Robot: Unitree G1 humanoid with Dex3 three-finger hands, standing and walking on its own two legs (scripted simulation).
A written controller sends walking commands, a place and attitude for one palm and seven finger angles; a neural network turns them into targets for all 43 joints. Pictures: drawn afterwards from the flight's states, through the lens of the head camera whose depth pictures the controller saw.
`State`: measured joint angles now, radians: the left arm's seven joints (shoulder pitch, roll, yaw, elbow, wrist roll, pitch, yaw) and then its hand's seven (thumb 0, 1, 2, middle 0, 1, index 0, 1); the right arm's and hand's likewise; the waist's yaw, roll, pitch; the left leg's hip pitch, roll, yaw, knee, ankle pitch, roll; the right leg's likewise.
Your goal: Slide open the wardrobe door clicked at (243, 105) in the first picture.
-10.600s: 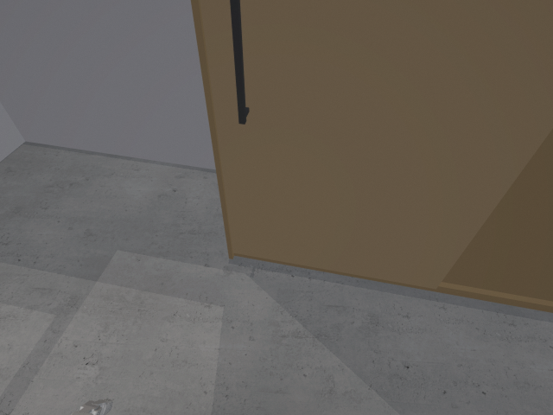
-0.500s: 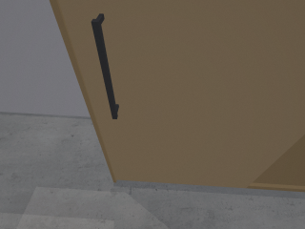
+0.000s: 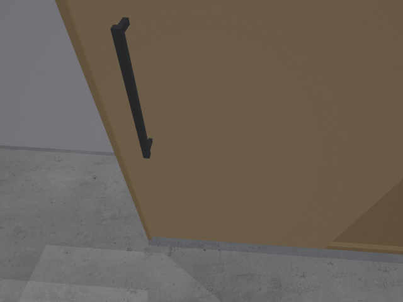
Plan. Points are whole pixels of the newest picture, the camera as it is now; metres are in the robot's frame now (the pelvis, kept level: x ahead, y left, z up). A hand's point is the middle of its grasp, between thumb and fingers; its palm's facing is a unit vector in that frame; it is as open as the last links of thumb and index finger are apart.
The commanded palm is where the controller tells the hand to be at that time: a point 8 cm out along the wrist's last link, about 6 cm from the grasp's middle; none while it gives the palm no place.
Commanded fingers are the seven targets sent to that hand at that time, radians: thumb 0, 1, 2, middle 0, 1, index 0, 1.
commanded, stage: raise the hand with hooked fingers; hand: left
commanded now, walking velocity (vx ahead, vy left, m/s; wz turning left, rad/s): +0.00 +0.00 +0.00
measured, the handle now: (137, 101) +0.49 +0.18 +0.14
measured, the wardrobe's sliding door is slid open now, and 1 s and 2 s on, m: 0.00 0.00 0.00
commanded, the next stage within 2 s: none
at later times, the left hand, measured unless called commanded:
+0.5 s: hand (114, 295) +0.14 +0.17 -0.04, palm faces +0.03 -1.00 +0.03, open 8.6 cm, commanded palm +0.13 +0.24 +0.00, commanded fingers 0.00 0.36 0.67 -0.24 -0.64 -0.24 -0.64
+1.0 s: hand (62, 242) +0.19 +0.24 +0.08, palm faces +0.11 -0.99 -0.07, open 11.7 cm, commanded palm +0.16 +0.29 +0.08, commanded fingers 0.00 -0.22 0.42 -0.28 -1.02 -0.28 -1.02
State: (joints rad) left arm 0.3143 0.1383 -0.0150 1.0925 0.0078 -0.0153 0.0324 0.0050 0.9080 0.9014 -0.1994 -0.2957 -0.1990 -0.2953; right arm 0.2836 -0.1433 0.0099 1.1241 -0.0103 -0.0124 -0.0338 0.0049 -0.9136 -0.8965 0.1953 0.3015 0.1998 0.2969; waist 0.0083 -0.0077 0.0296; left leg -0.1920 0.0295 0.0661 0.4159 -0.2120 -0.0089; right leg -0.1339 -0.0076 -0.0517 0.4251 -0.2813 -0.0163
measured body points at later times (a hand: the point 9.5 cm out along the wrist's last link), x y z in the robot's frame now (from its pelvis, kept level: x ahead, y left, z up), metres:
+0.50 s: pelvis -0.02 -0.01 -0.05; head +0.00 +0.01 +0.40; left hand +0.13 +0.23 -0.03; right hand +0.21 -0.26 -0.07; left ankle +0.01 +0.12 -0.74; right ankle -0.03 -0.10 -0.74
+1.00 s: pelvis -0.02 +0.01 -0.03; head -0.01 +0.00 +0.42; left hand +0.18 +0.30 +0.08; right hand +0.13 -0.24 -0.11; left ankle +0.01 +0.12 -0.74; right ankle -0.03 -0.10 -0.74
